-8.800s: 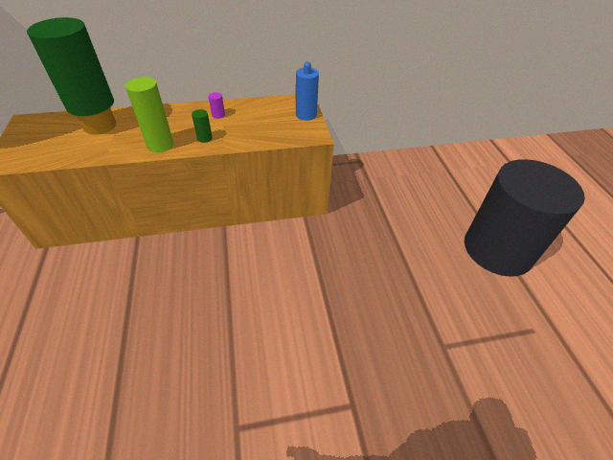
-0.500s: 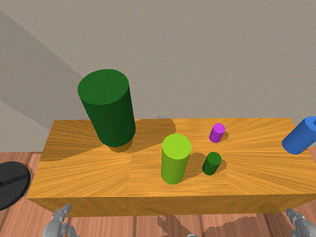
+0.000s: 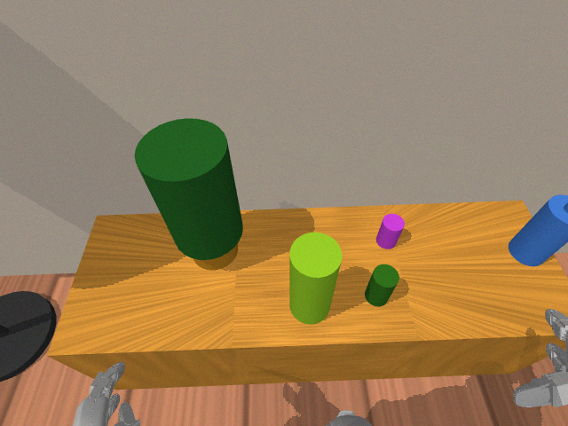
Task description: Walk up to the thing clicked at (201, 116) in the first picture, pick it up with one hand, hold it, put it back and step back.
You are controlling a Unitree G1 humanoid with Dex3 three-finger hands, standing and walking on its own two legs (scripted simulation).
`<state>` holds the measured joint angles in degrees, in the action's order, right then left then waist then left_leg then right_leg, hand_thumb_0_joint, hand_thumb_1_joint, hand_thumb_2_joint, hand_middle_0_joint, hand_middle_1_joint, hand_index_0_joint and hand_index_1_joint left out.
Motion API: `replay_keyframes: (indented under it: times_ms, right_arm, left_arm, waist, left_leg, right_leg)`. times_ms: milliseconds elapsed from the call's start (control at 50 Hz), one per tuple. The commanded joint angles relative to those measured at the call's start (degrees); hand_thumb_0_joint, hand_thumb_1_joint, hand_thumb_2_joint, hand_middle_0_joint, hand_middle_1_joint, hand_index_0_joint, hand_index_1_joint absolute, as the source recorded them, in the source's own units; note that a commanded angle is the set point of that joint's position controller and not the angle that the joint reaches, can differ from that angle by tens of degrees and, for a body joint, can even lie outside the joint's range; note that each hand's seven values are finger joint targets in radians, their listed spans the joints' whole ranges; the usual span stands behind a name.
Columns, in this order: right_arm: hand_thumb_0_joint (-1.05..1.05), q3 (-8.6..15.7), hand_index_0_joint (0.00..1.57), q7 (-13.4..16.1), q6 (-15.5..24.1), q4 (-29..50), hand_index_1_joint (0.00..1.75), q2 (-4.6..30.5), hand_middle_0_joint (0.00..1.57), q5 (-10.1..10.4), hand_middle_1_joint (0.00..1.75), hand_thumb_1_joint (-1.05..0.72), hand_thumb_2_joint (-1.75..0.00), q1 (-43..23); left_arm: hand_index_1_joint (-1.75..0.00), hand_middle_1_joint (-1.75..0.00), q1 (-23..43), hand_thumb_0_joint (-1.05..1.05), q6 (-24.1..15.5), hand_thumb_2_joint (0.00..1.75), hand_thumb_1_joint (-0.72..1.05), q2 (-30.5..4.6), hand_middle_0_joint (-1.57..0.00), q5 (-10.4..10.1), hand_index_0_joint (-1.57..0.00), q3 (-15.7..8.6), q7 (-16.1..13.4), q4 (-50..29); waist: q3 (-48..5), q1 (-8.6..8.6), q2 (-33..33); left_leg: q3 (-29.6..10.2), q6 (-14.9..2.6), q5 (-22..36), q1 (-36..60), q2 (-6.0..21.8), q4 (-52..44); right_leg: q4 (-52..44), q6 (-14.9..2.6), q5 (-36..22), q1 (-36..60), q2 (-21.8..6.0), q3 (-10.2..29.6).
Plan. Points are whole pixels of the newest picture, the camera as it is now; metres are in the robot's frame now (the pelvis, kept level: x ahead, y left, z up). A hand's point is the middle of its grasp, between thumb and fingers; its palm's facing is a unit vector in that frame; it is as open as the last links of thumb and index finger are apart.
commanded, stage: go down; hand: right
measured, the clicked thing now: (381, 286) +0.45 -0.21 -0.28
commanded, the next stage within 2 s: approach in 1.48 s
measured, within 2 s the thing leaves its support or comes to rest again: neither
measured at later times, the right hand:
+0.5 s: hand (553, 295) +0.30 -0.37 +0.00, palm faces +0.17 +0.97 -0.17, open 17.2 cm
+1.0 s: hand (563, 265) +0.34 -0.39 +0.01, palm faces +0.18 +0.98 -0.13, open 17.0 cm
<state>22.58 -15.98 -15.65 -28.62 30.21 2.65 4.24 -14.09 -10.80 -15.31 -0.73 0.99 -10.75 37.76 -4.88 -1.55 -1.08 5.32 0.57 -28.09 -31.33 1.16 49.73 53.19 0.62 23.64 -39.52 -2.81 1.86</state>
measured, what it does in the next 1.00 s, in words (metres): stands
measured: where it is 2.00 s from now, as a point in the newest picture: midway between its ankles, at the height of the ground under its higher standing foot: outside the picture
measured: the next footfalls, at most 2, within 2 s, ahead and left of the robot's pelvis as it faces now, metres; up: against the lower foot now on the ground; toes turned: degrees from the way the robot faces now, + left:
none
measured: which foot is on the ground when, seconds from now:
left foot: down 0.00-1.00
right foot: down 0.00-1.00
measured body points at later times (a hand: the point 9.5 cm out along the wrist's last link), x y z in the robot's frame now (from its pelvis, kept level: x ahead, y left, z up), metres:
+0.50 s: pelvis -0.01 -0.01 +0.00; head +0.07 -0.03 +0.44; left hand +0.06 +0.28 -0.10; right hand +0.29 -0.42 +0.01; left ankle -0.03 +0.13 -0.69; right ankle +0.03 -0.12 -0.69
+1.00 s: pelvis -0.01 -0.01 +0.00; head +0.09 -0.05 +0.44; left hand +0.06 +0.28 -0.09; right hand +0.33 -0.44 +0.03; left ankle -0.03 +0.13 -0.69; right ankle +0.03 -0.12 -0.69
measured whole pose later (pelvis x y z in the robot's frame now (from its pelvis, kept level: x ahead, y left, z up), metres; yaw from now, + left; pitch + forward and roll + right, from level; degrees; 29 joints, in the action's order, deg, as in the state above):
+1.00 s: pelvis -0.01 -0.01 +0.00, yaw +2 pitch +15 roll +4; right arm 36.0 -31.0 10.7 -66.1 46.0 3.5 -25.3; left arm -18.8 -6.9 -18.2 1.0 2.3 -6.1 39.6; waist -4.3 -3.9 0.9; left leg 3.9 1.3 -25.9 -38.5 0.3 49.4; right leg 54.3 -0.4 22.9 -46.7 -3.8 0.7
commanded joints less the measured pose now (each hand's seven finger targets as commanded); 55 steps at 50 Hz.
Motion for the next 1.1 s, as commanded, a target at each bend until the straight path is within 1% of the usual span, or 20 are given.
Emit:
replay_keyframes:
  times_ms: [0,80,120,180,220,260,280,320,360,400,460,480,620,660,700,760,900,960,1020,1080]
  right_arm:
    - [0.0,7.23,0.04,-3.39,5.07,-0.32,0.06,19.1,0.03,1.23,0.06,0.55,-0.07,-12.17]
    - [0.0,9.65,0.03,-6.3,8.64,-5.7,0.06,22.88,0.03,1.2,0.06,0.53,-0.09,-13.85]
    - [0.0,10.84,0.03,-7.62,10.74,-7.11,0.06,24.14,0.02,1.51,0.06,0.52,-0.09,-16.93]
    - [0.0,12.7,0.03,-8.91,14.58,-9.56,0.06,26.62,0.02,1.7,0.06,0.52,-0.09,-19.94]
    - [0.0,13.13,0.03,-9.54,17.04,-10.65,0.06,27.53,0.03,1.99,0.06,0.52,-0.08,-23.46]
    - [0.0,13.89,0.03,-10.16,18.91,-13.78,0.06,28.59,0.02,2.08,0.06,0.52,-0.09,-24.16]
    - [0.0,13.33,0.03,-10.64,20.22,-12.05,0.06,29.08,0.03,2.16,0.06,0.5,-0.09,-28.07]
    - [0.0,13.78,0.03,-10.97,21.62,-15.04,0.06,30.01,0.03,1.95,0.06,0.5,-0.09,-28.14]
    - [0.0,14.94,0.03,-11.05,23.03,-15.87,0.06,32.55,0.03,1.98,0.06,0.47,-0.09,-30.92]
    - [0.0,15.92,0.03,-11.34,23.92,-17.96,0.05,33.83,0.03,2.21,0.05,0.47,-0.09,-30.72]
    - [0.0,15.03,0.04,-12.11,24.95,-22.12,0.05,33.22,0.04,2.22,0.05,0.46,-0.09,-32.24]
    - [0.0,15.91,0.04,-12.14,25.44,-21.26,0.05,35.12,0.04,2.16,0.05,0.45,-0.09,-33.44]
    - [0.0,16.13,0.04,-13.56,27.68,-24.87,0.05,36.9,0.04,2.6,0.05,0.45,-0.09,-37.27]
    - [0.0,16.0,0.04,-14.14,28.23,-26.73,0.05,36.54,0.03,2.88,0.05,0.45,-0.1,-37.5]
    - [0.0,16.47,0.04,-14.42,28.81,-25.29,0.05,38.07,0.03,2.81,0.05,0.44,-0.1,-40.13]
    - [0.0,16.6,0.04,-14.53,29.34,-25.98,0.05,38.69,0.04,2.83,0.05,0.43,-0.09,-41.1]
    - [0.0,17.37,0.04,-14.7,29.83,-26.53,0.05,40.24,0.04,2.67,0.05,0.46,-0.09,-42.59]
    - [0.0,16.43,0.04,-14.58,29.73,-28.73,0.05,38.6,0.04,2.4,0.05,0.45,-0.09,-41.52]
    - [0.0,16.79,0.04,-14.52,30.34,-26.34,0.05,40.12,0.04,2.7,0.05,0.46,-0.09,-44.33]
    - [0.0,15.73,0.04,-14.62,30.17,-29.17,0.05,37.64,0.04,2.89,0.05,0.48,-0.09,-42.65]
  left_arm:
    - [-0.3,-0.3,-0.48,0.0,-2.58,0.9,0.89,-10.59,-0.2,0.3,-0.2,-3.65,-1.04,-5.6]
    - [-0.3,-0.3,-2.51,0.0,-1.88,0.91,0.89,-11.23,-0.2,0.81,-0.2,-4.1,-0.25,-5.02]
    - [-0.3,-0.3,-3.58,0.0,-1.43,0.91,0.89,-11.26,-0.2,0.89,-0.2,-4.25,0.11,-5.08]
    - [-0.3,-0.3,-4.24,0.0,-0.87,0.91,0.89,-11.4,-0.2,1.14,-0.2,-4.21,0.73,-4.93]
    - [-0.3,-0.3,-4.86,0.0,-0.59,0.91,0.89,-11.66,-0.2,1.15,-0.2,-4.08,0.84,-5.11]
    - [-0.3,-0.3,-5.23,0.0,-0.3,0.91,0.89,-12.32,-0.2,1.25,-0.2,-4.24,1.16,-4.62]
    - [-0.3,-0.3,-5.67,0.0,-0.19,0.91,0.9,-12.73,-0.2,1.3,-0.2,-4.34,1.3,-4.55]
    - [-0.3,-0.3,-6.36,0.0,0.11,0.91,0.89,-13.15,-0.2,1.36,-0.2,-4.32,1.35,-4.34]
    - [-0.3,-0.3,-7.33,0.0,0.14,0.91,0.9,-13.43,-0.2,1.33,-0.2,-4.2,1.44,-3.89]
    - [-0.3,-0.3,-7.22,0.0,0.28,0.91,0.9,-13.4,-0.2,1.25,-0.2,-3.78,1.72,-3.81]
    - [-0.3,-0.3,-8.1,0.0,0.63,0.91,0.89,-13.87,-0.2,1.45,-0.2,-3.78,1.99,-3.24]
    - [-0.3,-0.3,-7.92,0.0,0.62,0.91,0.89,-13.8,-0.2,1.38,-0.2,-3.56,2.1,-3.55]
    - [-0.3,-0.3,-8.62,0.0,0.83,0.91,0.9,-13.89,-0.2,1.47,-0.2,-2.94,2.46,-3.45]
    - [-0.3,-0.3,-9.55,0.0,1.01,0.91,0.9,-14.34,-0.2,1.58,-0.2,-3.15,2.48,-2.51]
    - [-0.3,-0.3,-10.18,0.0,1.1,0.91,0.9,-14.6,-0.2,1.65,-0.2,-3.17,2.56,-2.31]
    - [-0.3,-0.3,-9.64,0.0,1.3,0.91,0.89,-14.68,-0.2,1.65,-0.19,-2.85,2.83,-2.29]
    - [-0.3,-0.3,-10.73,0.0,2.11,0.92,0.9,-15.08,-0.19,1.81,-0.19,-2.94,3.27,-1.84]
    - [-0.31,-0.3,-10.86,0.0,2.43,0.92,0.89,-15.02,-0.19,1.82,-0.19,-3.04,3.54,-1.88]
    - [-0.3,-0.3,-10.24,0.0,2.56,0.91,0.9,-15.06,-0.19,1.72,-0.19,-2.79,3.72,-2.39]
    - [-0.3,-0.3,-10.42,0.0,2.67,0.91,0.9,-15.15,-0.19,1.6,-0.19,-3.06,3.95,-2.48]
  waist:
    - [-8.01,-0.84,-4.91]
    - [-10.45,0.45,-5.96]
    - [-12.43,0.06,-3.88]
    - [-13.18,0.68,-5.74]
    - [-13.44,-0.14,-4.65]
    - [-14.0,0.03,-5.18]
    - [-14.77,-0.22,-7.45]
    - [-15.84,-0.36,-7.2]
    - [-15.42,-0.3,-7.26]
    - [-14.54,0.47,-7.13]
    - [-15.01,-0.06,-7.03]
    - [-13.82,0.17,-7.66]
    - [-13.9,-0.86,-6.85]
    - [-17.13,-1.02,-6.11]
    - [-18.88,-1.59,-7.31]
    - [-16.16,-1.33,-8.43]
    - [-19.67,-1.12,-9.21]
    - [-17.97,-1.33,-8.57]
    - [-17.03,-1.25,-10.34]
    - [-16.83,-1.57,-8.55]
  left_leg:
    - [-2.41,-0.97,13.41,-1.27,-1.49,-9.12]
    - [-1.97,-1.26,18.24,-0.27,-1.64,-7.7]
    - [-2.14,-1.06,20.25,0.33,-1.72,-7.24]
    - [-2.55,-1.38,20.11,-1.08,-1.66,-6.36]
    - [-2.75,-1.3,19.39,-1.19,-1.77,-6.49]
    - [-2.88,-1.54,18.39,-2.26,-1.81,-6.0]
    - [-2.66,-1.72,17.66,-3.68,-2.02,-5.68]
    - [-2.82,-1.84,16.67,-4.2,-2.11,-6.09]
    - [-3.03,-1.9,16.41,-3.13,-2.11,-6.47]
    - [-2.97,-1.98,15.41,-2.85,-2.11,-7.14]
    - [-2.86,-2.14,15.87,-3.77,-2.36,-6.93]
    - [-3.09,-2.1,15.1,-3.46,-2.22,-7.5]
    - [-3.6,-1.91,15.14,-3.83,-2.19,-7.46]
    - [-3.41,-1.8,18.3,-4.13,-2.3,-6.37]
    - [-3.44,-1.8,19.8,-4.8,-2.29,-6.0]
    - [-3.25,-1.9,17.18,-6.32,-2.34,-6.29]
    - [-2.84,-2.05,20.2,-5.64,-2.5,-5.63]
    - [-2.66,-2.13,18.96,-6.27,-2.61,-6.12]
    - [-2.61,-2.29,16.43,-6.96,-2.64,-6.64]
    - [-2.34,-2.27,15.84,-6.88,-2.78,-6.73]
  right_leg:
    - [-9.01,-1.82,-10.27,11.53,1.31,0.22]
    - [-8.28,-1.68,-16.83,12.54,1.22,0.22]
    - [-7.68,-1.99,-18.87,13.0,1.02,0.33]
    - [-6.94,-1.92,-19.98,12.6,0.85,0.24]
    - [-7.07,-2.19,-18.36,12.06,0.89,0.1]
    - [-7.04,-2.18,-17.84,11.81,0.83,0.18]
    - [-7.25,-1.86,-18.17,13.62,0.46,0.48]
    - [-7.17,-1.87,-17.32,14.44,0.49,0.37]
    - [-7.53,-1.93,-15.72,12.61,0.85,0.11]
    - [-7.86,-1.96,-14.48,11.87,0.85,-0.01]
    - [-7.79,-1.8,-15.92,12.75,0.47,0.29]
    - [-7.91,-1.98,-14.24,11.67,0.75,0.05]
    - [-7.26,-2.39,-13.14,9.85,0.95,0.01]
    - [-5.82,-2.19,-17.69,11.81,0.82,0.24]
    - [-4.97,-2.13,-20.4,13.48,0.73,0.38]
    - [-5.63,-2.24,-17.39,12.07,0.78,0.56]
    - [-4.86,-1.81,-23.06,14.81,0.43,1.03]
    - [-5.26,-1.81,-21.79,14.32,0.29,1.07]
    - [-6.13,-1.69,-18.59,13.82,0.23,1.22]
    - [-6.66,-1.62,-17.85,13.35,-0.07,1.85]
